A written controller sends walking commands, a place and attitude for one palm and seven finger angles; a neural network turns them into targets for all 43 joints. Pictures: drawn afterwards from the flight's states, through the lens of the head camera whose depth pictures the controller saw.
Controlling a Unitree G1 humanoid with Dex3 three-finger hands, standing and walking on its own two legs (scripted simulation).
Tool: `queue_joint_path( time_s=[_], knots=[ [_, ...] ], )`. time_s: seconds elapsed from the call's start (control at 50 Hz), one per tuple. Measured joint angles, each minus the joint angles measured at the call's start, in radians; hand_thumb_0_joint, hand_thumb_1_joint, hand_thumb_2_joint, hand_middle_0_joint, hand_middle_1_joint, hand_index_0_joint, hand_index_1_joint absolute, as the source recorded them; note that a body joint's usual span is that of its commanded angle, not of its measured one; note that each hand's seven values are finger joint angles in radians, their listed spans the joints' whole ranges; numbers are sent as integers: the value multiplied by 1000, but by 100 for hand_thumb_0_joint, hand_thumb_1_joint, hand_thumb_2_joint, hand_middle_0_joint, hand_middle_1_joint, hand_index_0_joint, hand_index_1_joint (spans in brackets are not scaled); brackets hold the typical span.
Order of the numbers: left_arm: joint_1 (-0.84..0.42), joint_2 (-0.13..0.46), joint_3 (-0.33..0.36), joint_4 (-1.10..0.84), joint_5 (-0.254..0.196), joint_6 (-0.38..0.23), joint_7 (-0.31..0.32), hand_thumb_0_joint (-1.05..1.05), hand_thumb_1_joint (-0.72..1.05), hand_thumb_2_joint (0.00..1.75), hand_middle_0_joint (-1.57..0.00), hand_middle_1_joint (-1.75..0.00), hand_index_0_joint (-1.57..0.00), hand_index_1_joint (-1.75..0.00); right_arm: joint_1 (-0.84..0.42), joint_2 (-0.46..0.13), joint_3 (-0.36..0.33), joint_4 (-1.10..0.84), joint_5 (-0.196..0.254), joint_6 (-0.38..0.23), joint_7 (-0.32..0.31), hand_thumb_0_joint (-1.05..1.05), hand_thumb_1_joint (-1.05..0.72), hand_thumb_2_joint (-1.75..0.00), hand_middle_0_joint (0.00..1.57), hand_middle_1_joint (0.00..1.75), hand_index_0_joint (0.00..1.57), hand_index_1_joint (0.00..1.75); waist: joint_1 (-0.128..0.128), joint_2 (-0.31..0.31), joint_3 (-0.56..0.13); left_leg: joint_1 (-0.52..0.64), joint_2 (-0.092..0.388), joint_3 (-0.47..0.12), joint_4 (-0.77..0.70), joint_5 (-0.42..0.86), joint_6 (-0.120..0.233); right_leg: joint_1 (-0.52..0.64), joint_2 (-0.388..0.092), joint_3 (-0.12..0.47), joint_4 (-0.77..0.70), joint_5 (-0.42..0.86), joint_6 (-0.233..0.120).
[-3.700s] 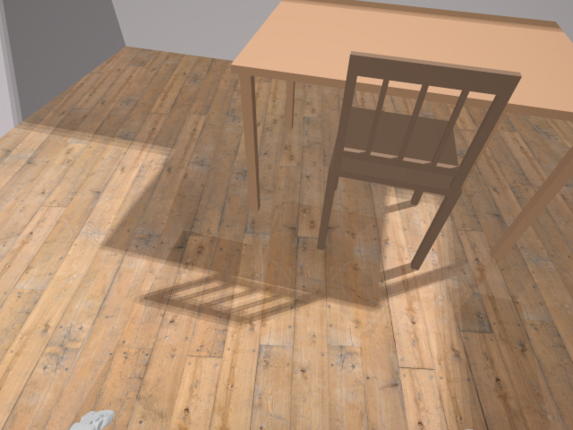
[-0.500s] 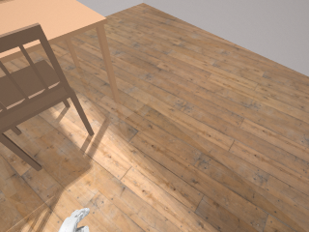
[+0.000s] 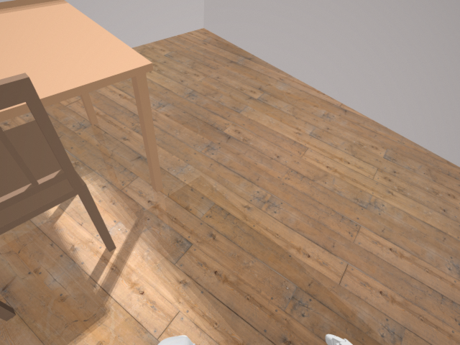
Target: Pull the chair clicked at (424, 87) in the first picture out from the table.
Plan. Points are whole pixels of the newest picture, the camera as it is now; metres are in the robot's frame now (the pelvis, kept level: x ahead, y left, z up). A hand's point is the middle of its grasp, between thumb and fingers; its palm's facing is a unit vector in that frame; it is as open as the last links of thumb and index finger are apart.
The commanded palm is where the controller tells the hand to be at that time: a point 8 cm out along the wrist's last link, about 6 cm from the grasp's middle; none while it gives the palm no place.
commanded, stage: turn to face it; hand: left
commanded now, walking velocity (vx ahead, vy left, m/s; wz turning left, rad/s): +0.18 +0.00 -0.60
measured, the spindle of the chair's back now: out of the picture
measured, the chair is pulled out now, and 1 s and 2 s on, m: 0.00 0.00 0.00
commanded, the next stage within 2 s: take the last steps up to it in 1.58 s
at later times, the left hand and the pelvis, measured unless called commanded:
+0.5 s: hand (153, 303) +0.21 +0.17 -0.13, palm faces +0.15 -0.96 -0.23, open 7.3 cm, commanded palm none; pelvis +0.12 -0.02 +0.02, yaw +9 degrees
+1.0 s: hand out of the picture +0.02 +0.22 -0.18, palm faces +0.52 -0.82 -0.26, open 7.4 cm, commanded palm none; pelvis +0.12 +0.02 +0.00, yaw +29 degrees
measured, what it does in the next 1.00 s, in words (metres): walks ahead, turning left: right foot, then left foot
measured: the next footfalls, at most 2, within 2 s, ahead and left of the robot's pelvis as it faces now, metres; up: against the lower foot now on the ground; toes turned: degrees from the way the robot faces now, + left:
right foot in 0.46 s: +0.18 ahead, -0.11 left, +0.00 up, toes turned +3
left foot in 0.94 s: +0.13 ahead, +0.13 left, +0.00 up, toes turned +34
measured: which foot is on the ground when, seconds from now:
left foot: down 0.00-0.46, up 0.48-0.92, down 0.94-1.00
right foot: up 0.00-0.44, down 0.46-0.94, up 0.96-1.00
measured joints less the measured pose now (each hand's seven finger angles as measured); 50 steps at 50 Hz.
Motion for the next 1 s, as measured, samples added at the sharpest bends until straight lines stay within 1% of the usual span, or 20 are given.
queue_joint_path(
  time_s=[0.02,0.06,0.12,0.18,0.28,0.4,0.44,0.46,0.48,0.52,0.58,0.62,0.66,0.72,0.8,0.88,0.92,0.94,0.96,1.0],
  knots=[
    [-13,3,3,-4,3,4,-3,1,91,90,-20,-30,-20,-29,14,5,1,8,2,1,-5,0,-91,-90,20,30,20,30,0,-5,-2,31,-3,12,-29,-5,-3,-67,-12,-8,81,40,1],
    [-45,9,11,-25,10,12,-9,1,91,90,-20,-30,-20,-29,47,14,0,27,6,-2,-16,0,-91,-90,20,30,20,30,-1,-8,-4,93,-10,30,-99,8,-6,-180,-39,-27,144,112,10],
    [-94,10,16,-62,16,18,-6,1,91,90,-20,-30,-20,-29,94,-3,-20,50,17,-11,-37,-2,-96,-90,20,30,20,30,-18,-6,-15,162,-25,40,-190,25,2,-294,-74,-40,90,176,29],
    [-149,11,17,-94,19,22,0,1,91,90,-20,-30,-20,-29,150,-13,-17,86,18,-2,-35,-2,-96,-90,20,30,20,30,-34,-5,-29,205,-44,25,-252,36,6,-338,-104,-50,-32,231,56],
    [-239,10,16,-128,16,38,12,1,93,90,-20,-30,-20,-29,232,10,-7,133,15,31,-27,0,-94,-90,19,30,20,30,-63,2,-38,229,-70,-27,-276,25,1,-305,-113,-54,-228,249,90],
    [-307,-5,14,-160,7,51,16,1,92,90,-20,-30,-20,-29,269,33,-13,141,4,71,-20,0,-92,-90,20,30,20,30,-104,40,-38,201,-79,-84,-218,-23,-19,-198,-68,-75,-385,147,99],
    [-319,-12,11,-174,3,44,15,1,92,90,-20,-30,-20,-29,272,33,-18,136,6,79,-19,1,-92,-90,20,30,20,30,-112,56,-37,181,-82,-103,-180,-47,-32,-133,-50,-86,-496,182,96],
    [-323,-16,10,-182,2,36,16,1,92,90,-20,-30,-20,-29,273,31,-21,132,10,82,-18,1,-91,-90,20,30,20,30,-112,62,-38,166,-86,-112,-151,-64,-39,-96,-47,-92,-564,220,80],
    [-330,-26,8,-184,4,27,18,1,92,90,-20,-30,-20,-29,264,23,-25,130,15,86,-16,1,-91,-90,20,30,20,30,-110,84,-30,144,-76,-128,-102,-78,-50,-84,-37,-109,-576,215,49],
    [-334,-36,-1,-198,5,17,18,1,92,90,-20,-30,-20,-29,245,11,-33,118,16,99,-16,1,-91,-90,20,30,20,30,-113,97,-21,69,-75,-141,94,-217,-81,-71,-47,-143,-567,188,10],
    [-322,-44,-6,-213,3,17,23,1,91,90,-20,-30,-20,-29,209,-15,-47,100,11,120,-10,1,-91,-90,20,30,20,30,-104,92,-20,-37,-55,-131,368,-236,-116,-27,-73,-190,-599,181,-1],
    [-308,-45,-7,-214,3,18,25,1,91,90,-20,-30,-20,-29,178,-37,-56,85,8,128,-5,1,-91,-90,20,30,20,30,-97,87,-21,-86,-30,-128,461,-196,-131,-4,-86,-218,-622,185,2],
    [-292,-40,2,-217,1,15,30,0,92,90,-20,-30,-21,-29,147,-60,-65,67,6,135,-1,1,-91,-90,19,30,20,30,-89,82,-20,-115,-7,-131,489,-165,-143,12,-98,-245,-634,185,5],
    [-269,-17,6,-216,8,19,29,-1,93,90,-20,-30,-21,-29,99,-93,-74,41,2,143,3,1,-91,-90,19,30,20,30,-73,73,-14,-126,18,-130,450,-140,-154,26,-118,-282,-635,177,11],
    [-231,16,9,-207,16,33,22,0,92,90,-20,-30,-20,-29,33,-123,-76,4,2,147,8,1,-92,-90,19,30,19,30,-50,57,4,-91,32,-109,311,-132,-154,30,-145,-324,-612,158,26],
    [-197,54,18,-199,21,48,15,0,92,90,-20,-30,-20,-29,-20,-130,-65,-37,4,140,15,1,-92,-90,19,30,19,30,-22,33,26,-16,24,-70,134,-142,-136,16,-177,-363,-552,122,51],
    [-177,74,24,-196,18,55,11,0,91,90,-20,-30,-20,-29,-34,-130,-57,-60,3,131,19,1,-92,-90,19,30,19,30,-12,21,31,43,9,-50,16,-95,-122,-2,-200,-380,-494,90,70],
    [-165,84,28,-195,14,59,8,0,91,90,-20,-30,-20,-29,-39,-130,-53,-73,2,121,20,1,-92,-90,19,30,19,30,-10,15,29,64,-2,-51,-33,-67,-93,-29,-217,-375,-434,69,79],
    [-167,96,32,-189,11,70,6,1,91,90,-20,-30,-20,-29,-47,-123,-51,-81,3,109,19,1,-92,-90,19,30,19,30,-11,-2,36,50,-19,-55,-16,-74,-64,-73,-224,-324,-338,3,95],
    [-179,114,36,-183,10,94,8,1,91,90,-20,-30,-20,-29,-51,-109,-36,-89,10,91,15,1,-92,-90,19,30,19,30,-5,-14,48,44,-32,-66,-2,-86,-31,-163,-188,-202,-142,-81,109]
  ],
)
